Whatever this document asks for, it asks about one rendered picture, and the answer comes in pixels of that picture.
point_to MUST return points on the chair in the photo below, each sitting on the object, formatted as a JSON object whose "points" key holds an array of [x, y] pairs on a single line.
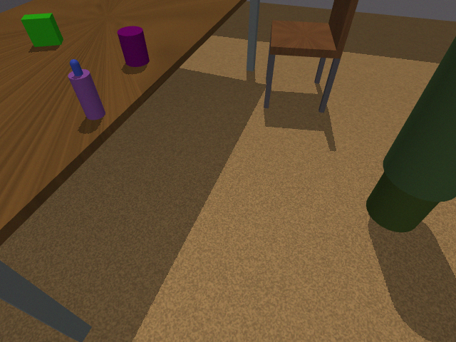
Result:
{"points": [[310, 39]]}

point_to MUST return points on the potted plant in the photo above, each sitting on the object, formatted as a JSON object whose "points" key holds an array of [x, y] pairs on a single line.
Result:
{"points": [[420, 166]]}

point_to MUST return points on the table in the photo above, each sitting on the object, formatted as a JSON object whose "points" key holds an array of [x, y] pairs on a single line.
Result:
{"points": [[45, 135]]}

